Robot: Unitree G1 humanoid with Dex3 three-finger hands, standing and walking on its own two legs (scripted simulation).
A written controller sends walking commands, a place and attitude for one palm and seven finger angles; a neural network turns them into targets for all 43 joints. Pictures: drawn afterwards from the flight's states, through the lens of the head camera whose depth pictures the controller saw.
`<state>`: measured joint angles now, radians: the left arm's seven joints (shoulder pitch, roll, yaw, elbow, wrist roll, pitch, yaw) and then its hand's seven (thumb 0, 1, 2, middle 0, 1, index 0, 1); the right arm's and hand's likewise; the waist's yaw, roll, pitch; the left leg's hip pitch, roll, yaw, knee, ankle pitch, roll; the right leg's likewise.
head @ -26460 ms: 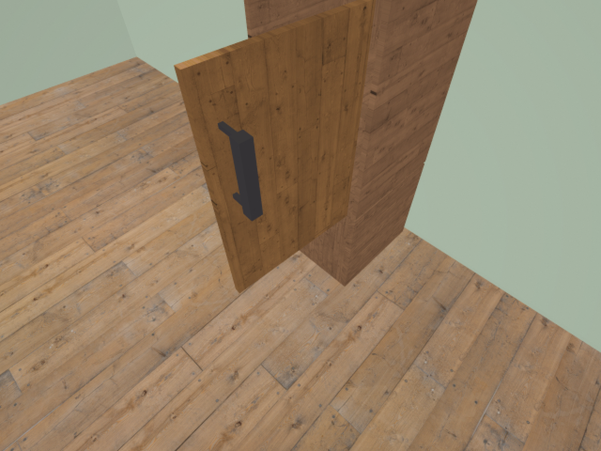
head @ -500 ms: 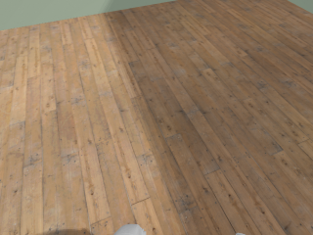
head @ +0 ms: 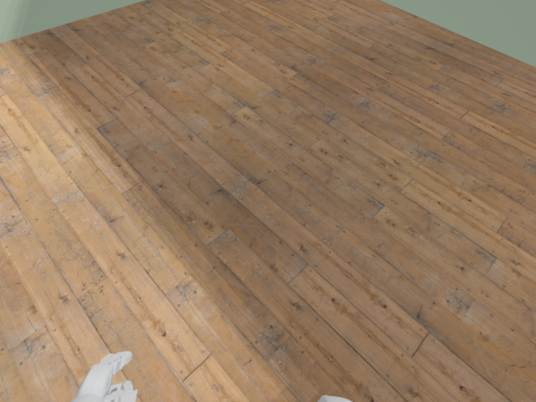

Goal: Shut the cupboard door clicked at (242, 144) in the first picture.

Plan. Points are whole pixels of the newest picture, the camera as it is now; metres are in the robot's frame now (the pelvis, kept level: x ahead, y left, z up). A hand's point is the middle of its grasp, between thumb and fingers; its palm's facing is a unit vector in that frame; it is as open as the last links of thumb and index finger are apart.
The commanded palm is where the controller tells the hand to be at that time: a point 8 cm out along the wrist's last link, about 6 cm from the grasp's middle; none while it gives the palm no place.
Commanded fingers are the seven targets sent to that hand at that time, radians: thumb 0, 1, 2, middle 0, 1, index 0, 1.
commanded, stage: turn to face it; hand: left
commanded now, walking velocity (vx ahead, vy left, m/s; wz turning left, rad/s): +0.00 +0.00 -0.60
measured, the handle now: out of the picture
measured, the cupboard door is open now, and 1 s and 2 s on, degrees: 55 55 55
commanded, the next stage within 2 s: none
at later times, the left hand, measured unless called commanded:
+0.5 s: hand (165, 391) +0.16 +0.19 -0.18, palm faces -0.25 -0.95 -0.20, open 7.4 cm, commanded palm none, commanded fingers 0.00 0.90 0.90 -0.20 -0.30 -0.20 -0.30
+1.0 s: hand (226, 345) +0.23 +0.08 -0.15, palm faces -0.55 -0.79 -0.27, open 7.4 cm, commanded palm none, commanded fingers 0.00 0.90 0.90 -0.20 -0.30 -0.20 -0.30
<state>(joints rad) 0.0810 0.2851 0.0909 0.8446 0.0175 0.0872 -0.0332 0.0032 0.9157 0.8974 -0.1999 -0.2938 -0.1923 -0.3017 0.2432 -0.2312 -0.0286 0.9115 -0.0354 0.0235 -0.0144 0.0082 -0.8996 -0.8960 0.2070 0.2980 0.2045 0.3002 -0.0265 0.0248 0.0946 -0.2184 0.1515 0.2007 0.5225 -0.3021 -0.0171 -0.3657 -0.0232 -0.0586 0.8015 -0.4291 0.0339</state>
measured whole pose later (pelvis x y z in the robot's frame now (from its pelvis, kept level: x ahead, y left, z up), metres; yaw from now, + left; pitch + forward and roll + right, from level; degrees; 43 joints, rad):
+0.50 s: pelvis +0.03 +0.01 -0.01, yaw -17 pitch +2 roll -1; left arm 0.19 0.25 0.08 0.89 0.02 0.09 -0.02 0.00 0.91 0.90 -0.21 -0.29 -0.20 -0.30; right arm 0.17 -0.22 -0.01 0.84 -0.03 0.01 -0.02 0.01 -0.90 -0.90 0.21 0.30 0.20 0.30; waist 0.01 -0.04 0.09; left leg -0.33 0.07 0.07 0.61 -0.30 -0.01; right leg -0.43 0.04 0.07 0.95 -0.53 0.03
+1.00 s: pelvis +0.04 -0.03 +0.00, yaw -35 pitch +2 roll +1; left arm 0.18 0.22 0.05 0.87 0.02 0.05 0.00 0.00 0.91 0.90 -0.21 -0.29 -0.20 -0.30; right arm 0.16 -0.27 -0.05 0.88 -0.02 0.06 -0.01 0.01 -0.91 -0.90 0.20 0.30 0.20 0.30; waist -0.01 0.02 0.09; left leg -0.50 0.08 0.04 1.02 -0.41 -0.10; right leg -0.26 0.02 0.04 0.51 -0.28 -0.02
